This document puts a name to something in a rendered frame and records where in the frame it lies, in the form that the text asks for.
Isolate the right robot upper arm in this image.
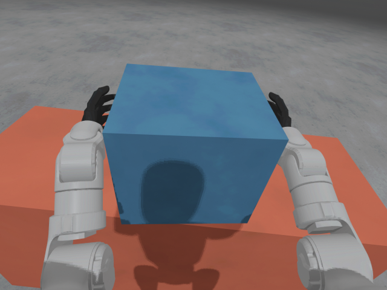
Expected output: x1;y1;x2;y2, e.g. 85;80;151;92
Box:
296;233;387;290

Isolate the robot right hand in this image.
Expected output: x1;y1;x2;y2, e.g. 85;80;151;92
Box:
268;92;291;127

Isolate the left robot forearm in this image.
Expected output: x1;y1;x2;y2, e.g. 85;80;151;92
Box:
41;120;106;290

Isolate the pedestal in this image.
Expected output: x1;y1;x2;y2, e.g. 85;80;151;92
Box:
0;106;387;290

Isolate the left robot upper arm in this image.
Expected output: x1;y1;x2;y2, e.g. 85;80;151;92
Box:
42;242;115;290

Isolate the right robot forearm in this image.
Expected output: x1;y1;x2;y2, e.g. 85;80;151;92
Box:
277;127;373;281

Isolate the carton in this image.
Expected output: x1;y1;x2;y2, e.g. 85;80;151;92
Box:
102;63;289;224

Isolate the robot left hand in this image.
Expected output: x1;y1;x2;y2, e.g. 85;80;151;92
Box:
82;86;116;129

